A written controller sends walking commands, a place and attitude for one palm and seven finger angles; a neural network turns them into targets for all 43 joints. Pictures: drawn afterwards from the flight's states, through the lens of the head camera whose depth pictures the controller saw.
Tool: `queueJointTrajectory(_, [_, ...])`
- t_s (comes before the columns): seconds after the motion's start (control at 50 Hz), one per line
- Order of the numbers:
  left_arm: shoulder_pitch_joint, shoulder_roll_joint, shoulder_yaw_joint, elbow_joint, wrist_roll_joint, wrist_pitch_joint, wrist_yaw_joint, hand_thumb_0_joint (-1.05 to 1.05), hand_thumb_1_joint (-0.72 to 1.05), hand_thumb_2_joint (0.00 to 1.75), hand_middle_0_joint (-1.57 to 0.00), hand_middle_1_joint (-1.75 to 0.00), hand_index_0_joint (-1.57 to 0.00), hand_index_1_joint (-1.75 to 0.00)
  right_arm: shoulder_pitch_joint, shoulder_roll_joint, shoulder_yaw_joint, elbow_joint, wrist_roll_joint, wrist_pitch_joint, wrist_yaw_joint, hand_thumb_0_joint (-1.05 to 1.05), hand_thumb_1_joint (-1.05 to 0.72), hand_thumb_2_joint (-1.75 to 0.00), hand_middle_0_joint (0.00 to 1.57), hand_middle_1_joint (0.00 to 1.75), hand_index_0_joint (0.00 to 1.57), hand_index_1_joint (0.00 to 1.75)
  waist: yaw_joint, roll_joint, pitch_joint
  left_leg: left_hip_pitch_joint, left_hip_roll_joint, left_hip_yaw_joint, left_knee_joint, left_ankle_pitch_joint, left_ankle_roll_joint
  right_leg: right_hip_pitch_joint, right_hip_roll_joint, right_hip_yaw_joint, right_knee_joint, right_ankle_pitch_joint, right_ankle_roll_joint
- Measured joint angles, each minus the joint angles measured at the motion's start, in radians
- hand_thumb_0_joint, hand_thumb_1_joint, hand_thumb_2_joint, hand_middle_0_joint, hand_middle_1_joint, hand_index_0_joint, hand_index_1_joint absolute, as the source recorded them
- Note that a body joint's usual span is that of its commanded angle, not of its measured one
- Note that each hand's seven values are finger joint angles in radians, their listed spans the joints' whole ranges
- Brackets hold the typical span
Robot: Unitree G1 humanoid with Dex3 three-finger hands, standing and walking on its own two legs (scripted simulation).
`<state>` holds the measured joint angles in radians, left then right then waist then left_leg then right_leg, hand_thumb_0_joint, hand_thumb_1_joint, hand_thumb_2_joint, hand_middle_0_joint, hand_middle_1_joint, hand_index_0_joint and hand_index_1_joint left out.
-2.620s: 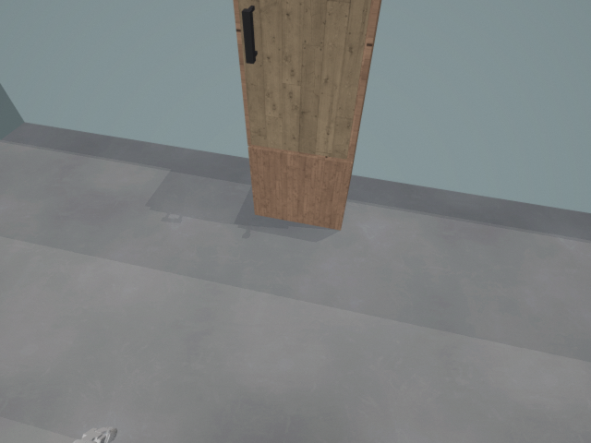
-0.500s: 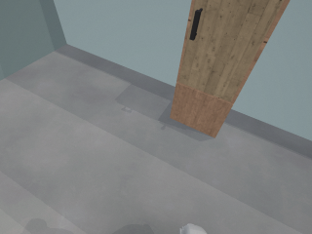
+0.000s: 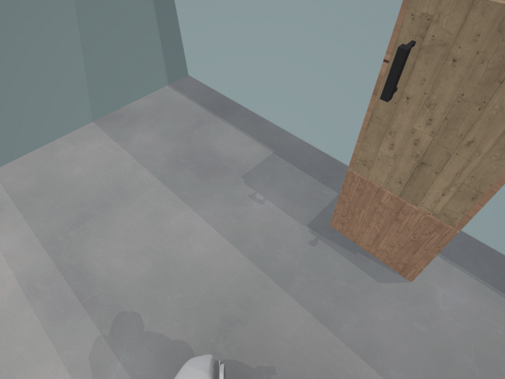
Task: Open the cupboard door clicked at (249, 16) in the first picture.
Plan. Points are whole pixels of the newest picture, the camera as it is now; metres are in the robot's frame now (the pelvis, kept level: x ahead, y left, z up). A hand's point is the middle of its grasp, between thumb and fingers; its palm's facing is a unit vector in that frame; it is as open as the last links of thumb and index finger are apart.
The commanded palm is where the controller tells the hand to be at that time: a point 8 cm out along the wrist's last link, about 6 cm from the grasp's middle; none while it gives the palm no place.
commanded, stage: turn to face it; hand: left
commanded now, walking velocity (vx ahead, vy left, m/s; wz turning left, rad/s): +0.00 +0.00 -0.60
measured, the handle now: (398, 71) +0.81 -0.34 +0.07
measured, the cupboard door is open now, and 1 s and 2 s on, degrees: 0 0 0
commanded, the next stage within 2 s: take the last steps up to it in 1.12 s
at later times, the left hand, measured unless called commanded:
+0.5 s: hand out of the picture +0.13 +0.19 -0.17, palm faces -0.17 -0.95 -0.26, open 7.4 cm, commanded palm none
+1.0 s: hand (185, 329) +0.24 +0.15 -0.17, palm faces -0.47 -0.86 -0.21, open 7.4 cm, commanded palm none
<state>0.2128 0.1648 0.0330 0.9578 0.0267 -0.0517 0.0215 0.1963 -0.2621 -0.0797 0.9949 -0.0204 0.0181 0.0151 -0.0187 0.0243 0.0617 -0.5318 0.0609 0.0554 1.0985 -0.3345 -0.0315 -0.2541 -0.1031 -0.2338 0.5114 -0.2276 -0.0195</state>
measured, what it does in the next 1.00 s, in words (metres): steps on the spot, turning right: left foot, then right foot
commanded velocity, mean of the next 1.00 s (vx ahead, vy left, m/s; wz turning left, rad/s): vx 0.00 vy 0.00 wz -0.52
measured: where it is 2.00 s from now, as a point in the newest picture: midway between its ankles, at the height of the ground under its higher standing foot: outside the picture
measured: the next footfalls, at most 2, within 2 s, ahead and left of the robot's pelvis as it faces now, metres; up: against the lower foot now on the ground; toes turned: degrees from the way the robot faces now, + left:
left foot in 0.14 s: +0.13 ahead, +0.13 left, +0.00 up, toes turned +2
right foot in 0.52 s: +0.07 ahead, -0.13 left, +0.00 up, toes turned -24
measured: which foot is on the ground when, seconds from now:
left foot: up 0.00-0.12, down 0.14-0.52, up 0.54-0.92, down 0.94-1.00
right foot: down 0.00-0.16, up 0.18-0.50, down 0.52-0.96, up 0.98-1.00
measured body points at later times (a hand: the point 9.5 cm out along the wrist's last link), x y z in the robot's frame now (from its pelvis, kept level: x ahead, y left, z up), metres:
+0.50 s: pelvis +0.04 +0.00 -0.01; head +0.06 -0.02 +0.44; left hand +0.14 +0.24 -0.15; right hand +0.08 -0.25 -0.16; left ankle +0.09 +0.12 -0.74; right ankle +0.03 -0.11 -0.73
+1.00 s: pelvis +0.05 +0.02 +0.00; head +0.09 +0.03 +0.44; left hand +0.26 +0.20 -0.15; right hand -0.02 -0.24 -0.13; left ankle +0.10 +0.12 -0.74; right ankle +0.02 -0.10 -0.72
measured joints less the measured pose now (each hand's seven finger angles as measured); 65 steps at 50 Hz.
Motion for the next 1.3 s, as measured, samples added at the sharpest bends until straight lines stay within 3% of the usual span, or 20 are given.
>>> queueJointTrajectory(0.12, [0.118,0.004,-0.010,0.100,-0.007,0.027,-0.004,0.01,0.91,0.90,-0.20,-0.30,-0.20,-0.30,-0.102,0.035,0.039,-0.011,0.004,-0.034,-0.013,0.00,-0.91,-0.90,0.20,0.30,0.20,0.30,0.072,-0.018,-0.015,0.163,0.016,0.010,-0.457,0.113,-0.016,0.040,0.042,0.041,-0.018,-0.022,0.014])
queueJointTrajectory(0.14, [0.140,0.001,-0.009,0.114,-0.009,0.036,-0.005,0.01,0.91,0.90,-0.20,-0.30,-0.20,-0.30,-0.109,0.044,0.047,-0.010,0.005,-0.040,-0.014,0.00,-0.91,-0.90,0.20,0.30,0.20,0.30,0.080,-0.014,-0.021,0.208,0.021,0.016,-0.524,0.137,-0.004,0.040,0.055,0.051,-0.002,-0.035,0.020])
queueJointTrajectory(0.18, [0.158,0.008,-0.003,0.139,-0.014,0.060,-0.009,0.01,0.91,0.90,-0.20,-0.30,-0.20,-0.30,-0.122,0.082,0.060,-0.003,0.006,-0.045,-0.021,0.00,-0.91,-0.90,0.20,0.30,0.20,0.30,0.091,-0.048,-0.015,0.237,0.015,0.042,-0.531,0.096,0.036,0.039,0.048,0.081,0.029,-0.062,0.031])
queueJointTrajectory(0.22, [0.164,0.009,0.003,0.149,-0.017,0.084,-0.014,0.01,0.91,0.90,-0.20,-0.30,-0.20,-0.30,-0.126,0.112,0.073,-0.004,0.004,-0.044,-0.027,0.00,-0.91,-0.90,0.20,0.30,0.20,0.30,0.100,-0.065,-0.008,0.254,0.018,0.070,-0.533,0.080,0.046,0.004,0.051,0.119,0.137,-0.188,0.046])
queueJointTrajectory(0.3, [0.148,0.006,0.025,0.134,-0.013,0.108,-0.029,0.01,0.91,0.90,-0.20,-0.30,-0.20,-0.30,-0.122,0.146,0.078,-0.009,0.003,-0.031,-0.033,0.00,-0.91,-0.90,0.20,0.30,0.20,0.30,0.095,-0.056,0.010,0.284,0.034,0.112,-0.569,0.091,0.048,-0.105,0.051,0.152,0.423,-0.271,0.060])
queueJointTrajectory(0.36, [0.123,0.012,0.041,0.104,-0.012,0.114,-0.032,0.01,0.91,0.90,-0.20,-0.30,-0.20,-0.30,-0.109,0.152,0.057,-0.016,0.011,-0.030,-0.036,-0.01,-0.91,-0.90,0.21,0.30,0.21,0.30,0.085,-0.048,0.019,0.296,0.046,0.147,-0.587,0.096,0.042,-0.145,0.040,0.152,0.473,-0.264,0.071])
queueJointTrajectory(0.46, [0.063,0.029,0.059,0.044,-0.008,0.112,-0.034,0.01,0.91,0.90,-0.20,-0.30,-0.20,-0.30,-0.090,0.105,0.025,-0.019,0.000,-0.016,-0.031,-0.02,-0.92,-0.90,0.21,0.30,0.21,0.30,0.056,-0.012,0.027,0.292,0.085,0.198,-0.551,0.076,0.019,-0.111,0.040,0.128,0.313,-0.221,0.067])
queueJointTrajectory(0.52, [0.038,0.053,0.061,-0.004,-0.003,0.089,-0.035,0.01,0.91,0.90,-0.20,-0.30,-0.20,-0.30,-0.059,0.066,0.008,-0.020,0.002,-0.001,-0.025,-0.02,-0.91,-0.90,0.21,0.30,0.21,0.30,0.047,0.002,0.017,0.247,0.118,0.216,-0.437,0.018,-0.006,-0.048,0.049,0.127,0.128,-0.064,0.037])
queueJointTrajectory(0.58, [0.000,0.054,0.054,-0.030,-0.004,0.072,-0.022,0.01,0.91,0.90,-0.20,-0.30,-0.20,-0.30,-0.042,0.016,-0.006,-0.014,0.006,0.035,-0.028,-0.01,-0.91,-0.90,0.21,0.30,0.21,0.30,0.040,0.038,0.020,0.131,0.091,0.074,-0.166,-0.144,-0.023,-0.076,0.079,0.129,0.172,-0.094,-0.018])
queueJointTrajectory(0.62, [-0.010,0.056,0.052,-0.044,-0.005,0.074,-0.016,0.00,0.91,0.90,-0.20,-0.30,-0.20,-0.30,-0.036,-0.002,-0.008,-0.008,0.005,0.046,-0.028,0.00,-0.91,-0.90,0.20,0.30,0.20,0.30,0.040,0.036,0.016,0.076,0.061,0.018,-0.041,-0.117,-0.029,-0.068,0.092,0.146,0.135,-0.084,-0.029])
queueJointTrajectory(0.66, [-0.017,0.061,0.047,-0.050,-0.006,0.078,-0.016,0.00,0.91,0.90,-0.20,-0.30,-0.20,-0.30,-0.031,-0.010,-0.006,-0.013,0.002,0.043,-0.026,0.00,-0.91,-0.90,0.20,0.30,0.20,0.30,0.033,0.026,0.011,0.051,0.045,-0.002,-0.004,-0.072,-0.040,-0.057,0.102,0.167,0.083,-0.049,-0.026])
queueJointTrajectory(0.84, [-0.045,0.071,0.030,-0.060,-0.006,0.088,-0.028,0.01,0.90,0.90,-0.20,-0.30,-0.20,-0.30,-0.020,-0.005,0.018,-0.047,0.008,0.030,-0.028,0.00,-0.91,-0.90,0.20,0.30,0.20,0.30,0.022,-0.020,-0.002,0.120,0.006,-0.025,-0.211,-0.068,-0.051,-0.053,0.139,0.261,-0.015,0.027,-0.021])
queueJointTrajectory(0.94, [-0.050,0.076,0.032,-0.058,-0.011,0.106,-0.029,0.01,0.90,0.90,-0.21,-0.30,-0.20,-0.30,-0.007,0.020,0.039,-0.069,0.016,0.003,-0.034,0.00,-0.91,-0.90,0.20,0.30,0.20,0.30,0.020,-0.040,-0.012,0.256,-0.017,-0.016,-0.517,0.005,-0.025,-0.088,0.160,0.309,0.021,0.023,0.009])
queueJointTrajectory(0.98, [-0.056,0.088,0.039,-0.054,-0.017,0.117,-0.031,0.01,0.90,0.90,-0.20,-0.30,-0.20,-0.30,0.003,0.042,0.049,-0.073,0.010,-0.007,-0.036,0.00,-0.91,-0.90,0.20,0.30,0.20,0.30,0.014,-0.069,-0.010,0.265,-0.029,0.007,-0.538,0.025,0.017,-0.130,0.154,0.321,0.118,-0.078,0.021])
queueJointTrajectory(1.02, [-0.059,0.090,0.044,-0.047,-0.010,0.125,-0.034,0.01,0.91,0.90,-0.20,-0.30,-0.20,-0.30,0.019,0.058,0.061,-0.075,0.002,-0.009,-0.036,0.00,-0.91,-0.90,0.20,0.30,0.20,0.30,0.008,-0.069,-0.007,0.274,-0.019,0.020,-0.544,0.026,0.041,-0.186,0.158,0.301,0.306,-0.197,0.039])
queueJointTrajectory(1.08, [-0.060,0.094,0.051,-0.042,-0.008,0.123,-0.042,0.01,0.91,0.90,-0.20,-0.30,-0.20,-0.30,0.042,0.082,0.072,-0.062,-0.002,-0.010,-0.040,0.00,-0.91,-0.90,0.20,0.30,0.20,0.30,0.010,-0.070,-0.001,0.310,-0.009,0.042,-0.600,0.051,0.047,-0.235,0.136,0.267,0.521,-0.199,0.063])
queueJointTrajectory(1.12, [-0.059,0.092,0.050,-0.038,-0.010,0.122,-0.043,0.01,0.91,0.90,-0.20,-0.30,-0.20,-0.30,0.052,0.093,0.073,-0.051,-0.002,-0.012,-0.041,0.00,-0.91,-0.90,0.21,0.30,0.21,0.30,0.012,-0.065,0.003,0.327,-0.002,0.057,-0.627,0.064,0.047,-0.229,0.114,0.246,0.550,-0.195,0.074])
queueJointTrajectory(1.24, [-0.065,0.066,0.036,-0.015,-0.013,0.128,-0.039,0.01,0.91,0.90,-0.20,-0.30,-0.20,-0.30,0.067,0.104,0.060,-0.018,-0.003,-0.014,-0.035,0.00,-0.90,-0.90,0.21,0.30,0.21,0.30,-0.004,-0.035,0.019,0.336,0.021,0.097,-0.624,0.059,0.036,-0.112,0.073,0.196,0.330,-0.229,0.074])
queueJointTrajectory(1.3, [-0.066,0.047,0.027,-0.004,-0.013,0.113,-0.039,0.01,0.91,0.90,-0.20,-0.30,-0.20,-0.30,0.080,0.094,0.052,0.004,-0.003,-0.012,-0.031,0.00,-0.90,-0.90,0.21,0.30,0.21,0.30,-0.013,-0.015,0.015,0.321,0.036,0.113,-0.578,0.033,0.021,-0.022,0.076,0.173,0.142,-0.169,0.058])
